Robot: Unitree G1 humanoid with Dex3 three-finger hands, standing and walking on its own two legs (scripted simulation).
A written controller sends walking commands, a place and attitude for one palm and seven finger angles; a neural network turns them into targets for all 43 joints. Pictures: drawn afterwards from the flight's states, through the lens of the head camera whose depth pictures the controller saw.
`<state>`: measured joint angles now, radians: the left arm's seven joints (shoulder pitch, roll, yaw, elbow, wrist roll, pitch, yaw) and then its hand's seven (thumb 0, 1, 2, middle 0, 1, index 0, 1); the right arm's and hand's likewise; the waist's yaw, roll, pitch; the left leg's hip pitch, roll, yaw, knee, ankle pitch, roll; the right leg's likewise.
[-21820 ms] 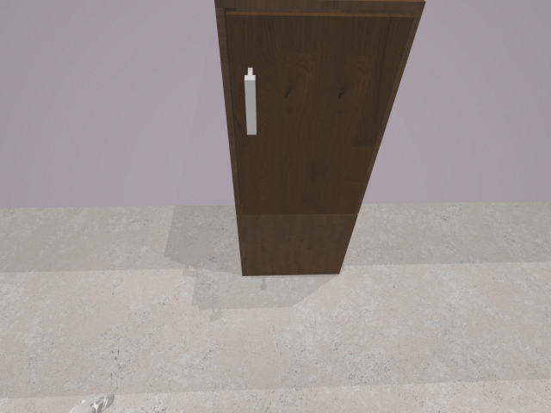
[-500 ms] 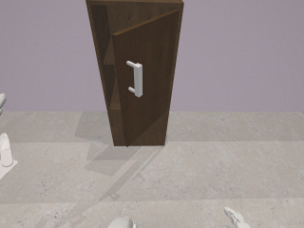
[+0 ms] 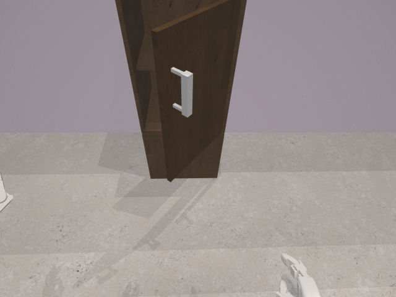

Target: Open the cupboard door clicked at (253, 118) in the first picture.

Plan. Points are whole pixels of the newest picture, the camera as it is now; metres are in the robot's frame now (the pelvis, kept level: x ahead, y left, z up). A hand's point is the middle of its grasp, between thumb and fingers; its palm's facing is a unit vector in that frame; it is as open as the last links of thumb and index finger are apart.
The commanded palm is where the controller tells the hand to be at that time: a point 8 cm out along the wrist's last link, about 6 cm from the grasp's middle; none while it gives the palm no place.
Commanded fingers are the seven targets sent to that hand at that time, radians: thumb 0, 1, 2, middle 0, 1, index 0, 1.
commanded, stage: stop stepping back and stand still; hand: left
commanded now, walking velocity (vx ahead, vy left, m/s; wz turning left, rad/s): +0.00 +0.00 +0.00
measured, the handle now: (181, 92) +0.61 +0.08 +0.08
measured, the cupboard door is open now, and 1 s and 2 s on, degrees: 50 50 50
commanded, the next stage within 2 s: let the arm hang, fingers relaxed in 0.16 s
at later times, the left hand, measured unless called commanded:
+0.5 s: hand out of the picture +0.12 +0.20 -0.13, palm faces +0.01 -0.96 -0.27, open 7.4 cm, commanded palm none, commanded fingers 0.00 0.90 0.90 -0.20 -0.30 -0.20 -0.30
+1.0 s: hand out of the picture -0.04 +0.20 -0.16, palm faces +0.07 -0.97 -0.24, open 7.4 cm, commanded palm none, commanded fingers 0.00 0.90 0.90 -0.20 -0.30 -0.20 -0.30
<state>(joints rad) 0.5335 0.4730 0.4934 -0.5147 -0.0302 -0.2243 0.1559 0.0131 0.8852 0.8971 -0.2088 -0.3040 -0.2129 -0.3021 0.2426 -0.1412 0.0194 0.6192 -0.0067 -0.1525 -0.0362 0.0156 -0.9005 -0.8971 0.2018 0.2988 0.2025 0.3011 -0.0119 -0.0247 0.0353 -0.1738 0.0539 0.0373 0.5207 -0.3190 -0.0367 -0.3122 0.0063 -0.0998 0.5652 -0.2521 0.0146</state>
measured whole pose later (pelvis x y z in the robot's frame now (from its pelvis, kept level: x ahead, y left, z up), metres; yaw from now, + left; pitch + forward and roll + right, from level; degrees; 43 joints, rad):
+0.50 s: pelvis -0.01 +0.00 -0.01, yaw +3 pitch +0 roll +1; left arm 0.25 0.23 0.02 0.63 0.03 0.04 0.00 0.01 0.90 0.90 -0.20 -0.30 -0.20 -0.30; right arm 0.14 -0.27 -0.01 0.82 -0.03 -0.02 0.01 0.01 -0.91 -0.90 0.20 0.30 0.20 0.30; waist -0.03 0.01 0.05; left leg -0.29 -0.02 -0.02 0.57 -0.28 -0.01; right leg -0.32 -0.01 -0.01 0.63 -0.30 -0.02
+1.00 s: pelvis -0.03 +0.01 +0.01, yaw +2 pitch -2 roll +0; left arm 0.28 0.19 0.03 1.12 0.01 0.02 0.02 0.00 0.91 0.90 -0.20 -0.30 -0.20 -0.30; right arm 0.32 -0.14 0.00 1.12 -0.03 0.03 -0.01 0.01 -0.91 -0.90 0.20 0.30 0.20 0.30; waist -0.01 0.03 0.06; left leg -0.22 -0.01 -0.02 0.43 -0.19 0.00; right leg -0.23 0.00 -0.01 0.42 -0.17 -0.01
